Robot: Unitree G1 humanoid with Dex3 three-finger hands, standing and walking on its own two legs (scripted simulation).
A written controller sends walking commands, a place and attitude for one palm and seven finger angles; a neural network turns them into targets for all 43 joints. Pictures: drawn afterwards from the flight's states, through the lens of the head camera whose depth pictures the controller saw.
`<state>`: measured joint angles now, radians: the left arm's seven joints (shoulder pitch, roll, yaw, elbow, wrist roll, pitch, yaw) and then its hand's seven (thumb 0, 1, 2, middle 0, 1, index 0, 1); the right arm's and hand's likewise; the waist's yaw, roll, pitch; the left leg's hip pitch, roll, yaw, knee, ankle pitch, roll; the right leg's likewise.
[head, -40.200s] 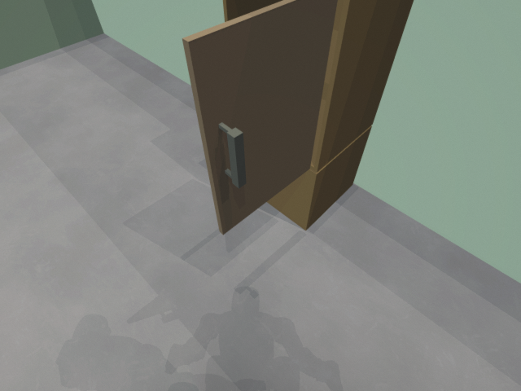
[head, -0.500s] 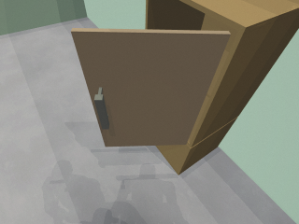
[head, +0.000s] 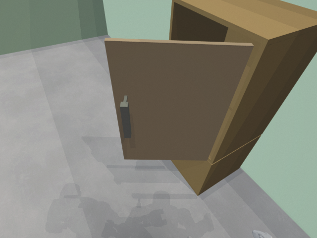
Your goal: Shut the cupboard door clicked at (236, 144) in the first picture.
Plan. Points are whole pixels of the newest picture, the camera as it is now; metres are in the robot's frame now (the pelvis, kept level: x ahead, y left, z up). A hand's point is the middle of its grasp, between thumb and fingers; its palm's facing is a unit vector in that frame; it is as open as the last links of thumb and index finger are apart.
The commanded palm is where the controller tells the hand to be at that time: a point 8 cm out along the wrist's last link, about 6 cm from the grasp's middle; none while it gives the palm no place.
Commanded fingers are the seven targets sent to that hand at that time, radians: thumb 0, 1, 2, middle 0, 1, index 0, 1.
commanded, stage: shuffle to correct the standing spot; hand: left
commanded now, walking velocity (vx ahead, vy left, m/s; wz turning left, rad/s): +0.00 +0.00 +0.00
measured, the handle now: (126, 117) +0.51 +0.15 -0.02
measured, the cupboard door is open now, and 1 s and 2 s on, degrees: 59 59 59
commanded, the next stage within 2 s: come to a stop and stand still in 0.62 s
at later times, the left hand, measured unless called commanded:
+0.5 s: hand out of the picture -0.04 +0.13 -0.18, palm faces +0.05 -0.99 -0.13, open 7.4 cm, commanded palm none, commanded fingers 0.00 0.90 0.90 -0.20 -0.30 -0.20 -0.30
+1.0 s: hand out of the picture +0.14 +0.12 -0.17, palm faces +0.04 -0.97 -0.23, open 7.3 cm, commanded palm none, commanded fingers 0.00 0.90 0.90 -0.20 -0.30 -0.20 -0.30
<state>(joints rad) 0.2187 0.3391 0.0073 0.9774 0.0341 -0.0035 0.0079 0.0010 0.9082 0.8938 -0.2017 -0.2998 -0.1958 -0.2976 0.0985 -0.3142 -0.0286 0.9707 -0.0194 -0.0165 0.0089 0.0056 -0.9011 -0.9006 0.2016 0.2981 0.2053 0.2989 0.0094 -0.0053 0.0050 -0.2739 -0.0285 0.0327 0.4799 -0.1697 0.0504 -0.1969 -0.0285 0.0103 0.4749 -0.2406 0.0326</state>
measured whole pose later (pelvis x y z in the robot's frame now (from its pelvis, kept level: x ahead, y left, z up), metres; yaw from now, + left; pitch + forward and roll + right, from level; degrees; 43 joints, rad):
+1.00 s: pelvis +0.09 -0.07 -0.01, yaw +2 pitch -1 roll -1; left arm 0.22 0.18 0.04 1.01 0.03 -0.01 0.03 0.01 0.93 0.89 -0.20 -0.30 -0.19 -0.30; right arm 0.31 -0.16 -0.06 1.11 -0.02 0.02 -0.02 0.01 -0.90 -0.90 0.20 0.30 0.20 0.30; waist -0.03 0.02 0.04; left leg -0.26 0.06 0.04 0.64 -0.40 -0.02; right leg -0.30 -0.06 -0.07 0.55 -0.24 0.03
